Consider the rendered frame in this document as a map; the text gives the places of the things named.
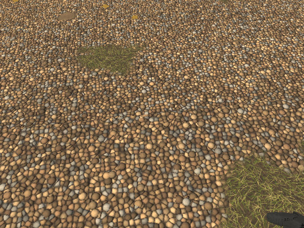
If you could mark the right robot hand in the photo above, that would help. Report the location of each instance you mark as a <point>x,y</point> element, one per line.
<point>287,220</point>

